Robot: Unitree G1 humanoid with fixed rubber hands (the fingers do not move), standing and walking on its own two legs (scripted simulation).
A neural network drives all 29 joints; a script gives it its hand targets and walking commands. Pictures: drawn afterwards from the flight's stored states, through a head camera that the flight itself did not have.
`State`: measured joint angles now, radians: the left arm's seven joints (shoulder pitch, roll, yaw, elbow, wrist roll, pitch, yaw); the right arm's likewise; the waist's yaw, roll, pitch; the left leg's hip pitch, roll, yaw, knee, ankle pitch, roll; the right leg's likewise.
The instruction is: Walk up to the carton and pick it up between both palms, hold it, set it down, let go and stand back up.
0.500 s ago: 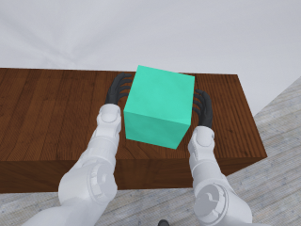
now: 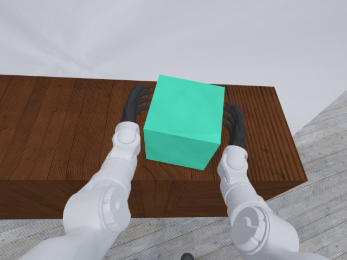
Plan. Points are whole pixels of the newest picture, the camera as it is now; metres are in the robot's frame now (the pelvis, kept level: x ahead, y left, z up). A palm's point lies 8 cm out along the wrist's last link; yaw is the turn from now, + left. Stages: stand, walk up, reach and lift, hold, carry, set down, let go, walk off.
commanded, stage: reach and lift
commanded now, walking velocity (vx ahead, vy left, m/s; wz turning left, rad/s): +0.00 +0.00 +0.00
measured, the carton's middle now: (182, 125) +0.44 -0.05 -0.02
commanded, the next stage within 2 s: none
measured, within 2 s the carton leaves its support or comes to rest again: leaves its support in 0.38 s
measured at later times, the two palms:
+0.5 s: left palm (131, 117) +0.42 +0.08 +0.06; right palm (239, 141) +0.36 -0.16 +0.04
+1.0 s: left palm (110, 99) +0.39 +0.11 +0.16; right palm (243, 129) +0.34 -0.14 +0.12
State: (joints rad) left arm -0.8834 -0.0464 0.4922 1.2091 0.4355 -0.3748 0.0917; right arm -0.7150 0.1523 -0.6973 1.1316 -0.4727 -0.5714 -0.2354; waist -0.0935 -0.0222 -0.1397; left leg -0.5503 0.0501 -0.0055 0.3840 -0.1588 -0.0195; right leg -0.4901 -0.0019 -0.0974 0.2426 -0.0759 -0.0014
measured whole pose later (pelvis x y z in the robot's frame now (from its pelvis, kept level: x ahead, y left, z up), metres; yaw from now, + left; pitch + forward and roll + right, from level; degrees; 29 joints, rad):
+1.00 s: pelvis -0.02 +0.01 +0.01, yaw +1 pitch -1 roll -1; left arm -0.84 -0.07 0.35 0.94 0.25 0.09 0.11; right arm -0.66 0.08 -0.24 0.89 -0.03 0.03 -0.28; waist -0.07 -0.04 -0.09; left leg -0.17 0.03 -0.01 0.37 -0.18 -0.01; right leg -0.13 -0.02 -0.08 0.26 -0.11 0.02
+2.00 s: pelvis -0.03 +0.00 +0.00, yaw +2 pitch -12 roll -1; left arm -0.59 -0.16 0.31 0.20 0.50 0.63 -0.03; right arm -0.62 0.11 -0.10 0.64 0.04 0.09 -0.27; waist -0.10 -0.10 0.14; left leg 0.03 0.03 -0.02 0.35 -0.17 -0.02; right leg 0.06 -0.02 -0.10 0.28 -0.13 0.00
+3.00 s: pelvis -0.04 -0.01 +0.00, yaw +0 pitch -13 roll +0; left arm -0.68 -0.16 0.33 0.15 0.52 0.74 -0.02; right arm -0.70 0.08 -0.07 0.62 0.06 0.16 -0.26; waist -0.07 -0.09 0.12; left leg 0.06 0.04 0.01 0.33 -0.15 -0.02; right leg 0.06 -0.01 -0.07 0.30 -0.12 0.00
